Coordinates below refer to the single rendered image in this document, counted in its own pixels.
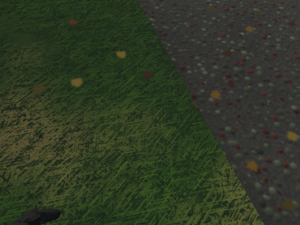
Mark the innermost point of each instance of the robot left hand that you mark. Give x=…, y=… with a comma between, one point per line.
x=37, y=216

